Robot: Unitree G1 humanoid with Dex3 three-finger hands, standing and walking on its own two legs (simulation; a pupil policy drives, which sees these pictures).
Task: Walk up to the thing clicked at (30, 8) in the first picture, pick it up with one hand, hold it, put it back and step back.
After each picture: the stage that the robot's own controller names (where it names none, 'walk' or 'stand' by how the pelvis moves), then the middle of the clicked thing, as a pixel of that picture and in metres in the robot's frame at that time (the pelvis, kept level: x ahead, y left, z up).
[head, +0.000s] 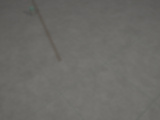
stand; (32, 11) +1.98 +0.68 -0.72
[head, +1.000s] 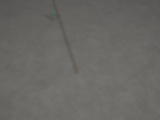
walk; (53, 16) +1.89 +0.33 -0.70
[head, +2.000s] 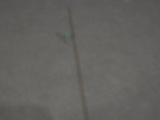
walk; (67, 38) +1.30 +0.11 -0.72
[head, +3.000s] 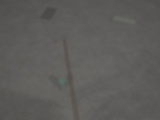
walk; (62, 84) +0.77 +0.16 -0.70
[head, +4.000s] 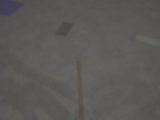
walk; out of the picture +0.47 +0.13 -0.71
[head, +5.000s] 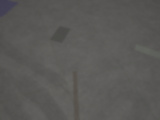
stand; out of the picture +0.32 +0.10 -0.71
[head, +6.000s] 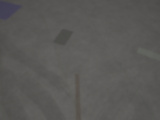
stand; out of the picture +0.32 +0.09 -0.73
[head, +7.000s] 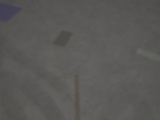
stand; out of the picture +0.33 +0.10 -0.73
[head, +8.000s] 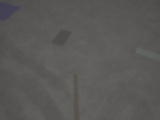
stand; out of the picture +0.31 +0.11 -0.73
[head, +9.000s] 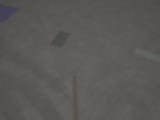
stand; out of the picture +0.31 +0.11 -0.73
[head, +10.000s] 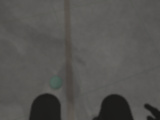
go down; (55, 84) +0.39 +0.10 -0.44
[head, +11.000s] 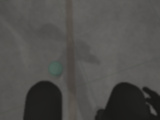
go down; (55, 71) +0.41 +0.11 -0.33
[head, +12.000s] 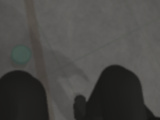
close in; (20, 58) +0.41 +0.14 -0.23
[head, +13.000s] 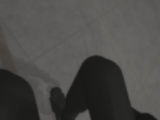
close; out of the picture +0.42 +0.16 -0.22
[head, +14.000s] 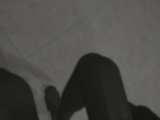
close; out of the picture +0.42 +0.16 -0.22
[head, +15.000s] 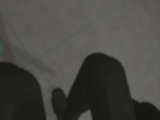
lift; out of the picture +0.41 +0.15 -0.20
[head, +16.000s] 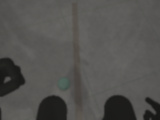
lift; (64, 85) +0.41 +0.09 -0.44
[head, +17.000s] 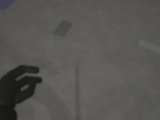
hold; out of the picture +0.34 +0.08 -0.67
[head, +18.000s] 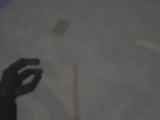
close; out of the picture +0.35 +0.09 -0.68
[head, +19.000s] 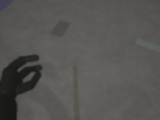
stand; out of the picture +0.35 +0.09 -0.68
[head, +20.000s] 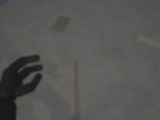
stand; out of the picture +0.35 +0.09 -0.66
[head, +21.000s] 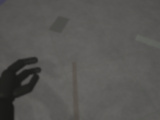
stand; out of the picture +0.35 +0.09 -0.67
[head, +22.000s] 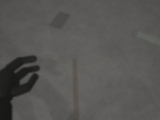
stand; out of the picture +0.35 +0.09 -0.66
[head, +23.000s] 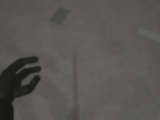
stand; out of the picture +0.35 +0.09 -0.66
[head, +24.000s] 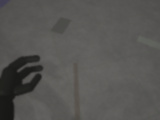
stand; out of the picture +0.35 +0.09 -0.67
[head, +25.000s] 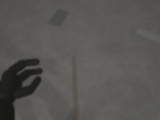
stand; out of the picture +0.35 +0.09 -0.65
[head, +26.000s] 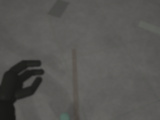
stand; (65, 119) +0.36 +0.09 -0.63
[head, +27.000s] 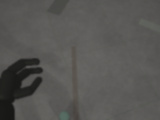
stand; (64, 117) +0.36 +0.09 -0.62
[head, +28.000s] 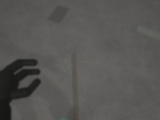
stand; out of the picture +0.35 +0.09 -0.64
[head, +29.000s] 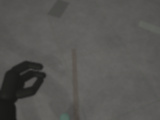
stand; (65, 119) +0.35 +0.09 -0.64
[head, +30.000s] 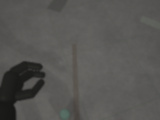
hold; (65, 115) +0.36 +0.09 -0.61
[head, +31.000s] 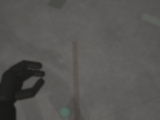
close; (65, 113) +0.36 +0.09 -0.60
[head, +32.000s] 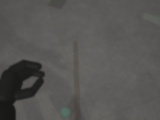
hold; (65, 113) +0.36 +0.09 -0.60
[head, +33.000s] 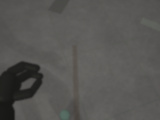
close; (65, 116) +0.36 +0.09 -0.61
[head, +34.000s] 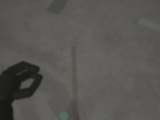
hold; (64, 117) +0.36 +0.09 -0.62
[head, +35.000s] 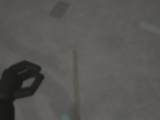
hold; out of the picture +0.35 +0.09 -0.63
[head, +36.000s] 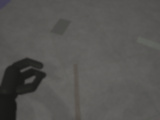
hold; out of the picture +0.34 +0.09 -0.67
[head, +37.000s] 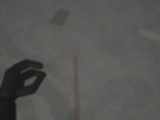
close; out of the picture +0.35 +0.09 -0.66
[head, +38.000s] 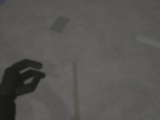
close; out of the picture +0.34 +0.09 -0.67
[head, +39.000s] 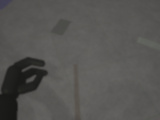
close; out of the picture +0.34 +0.09 -0.68
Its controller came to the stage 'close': yes
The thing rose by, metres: 0.00
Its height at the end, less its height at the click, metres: +0.00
